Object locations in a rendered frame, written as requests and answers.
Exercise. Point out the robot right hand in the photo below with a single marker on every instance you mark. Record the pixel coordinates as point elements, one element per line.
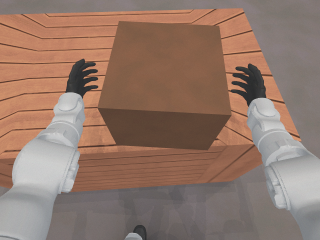
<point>255,83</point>

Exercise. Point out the left robot forearm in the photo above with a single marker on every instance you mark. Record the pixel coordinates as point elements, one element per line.
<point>65,128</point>

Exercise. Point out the right robot forearm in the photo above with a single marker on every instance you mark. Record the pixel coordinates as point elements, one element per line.
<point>269,134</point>

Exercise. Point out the robot left upper arm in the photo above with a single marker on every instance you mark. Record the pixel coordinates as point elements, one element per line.
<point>46,169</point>

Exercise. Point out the robot left hand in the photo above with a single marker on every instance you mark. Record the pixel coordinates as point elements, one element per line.
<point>76,83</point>

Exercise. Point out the robot right upper arm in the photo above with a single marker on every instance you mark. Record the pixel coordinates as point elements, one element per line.
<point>294,184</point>

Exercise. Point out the robot left foot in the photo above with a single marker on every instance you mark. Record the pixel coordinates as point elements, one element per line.
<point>140,230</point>

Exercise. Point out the carton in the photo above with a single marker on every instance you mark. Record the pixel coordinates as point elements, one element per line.
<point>165,86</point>

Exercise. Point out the pedestal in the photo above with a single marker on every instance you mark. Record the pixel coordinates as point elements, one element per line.
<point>37,53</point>

